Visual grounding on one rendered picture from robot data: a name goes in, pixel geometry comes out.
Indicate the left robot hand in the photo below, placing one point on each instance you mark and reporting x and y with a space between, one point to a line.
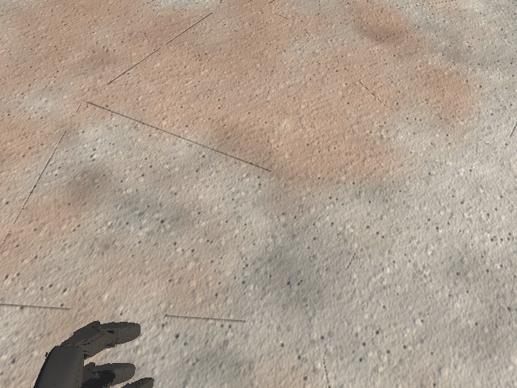
64 365

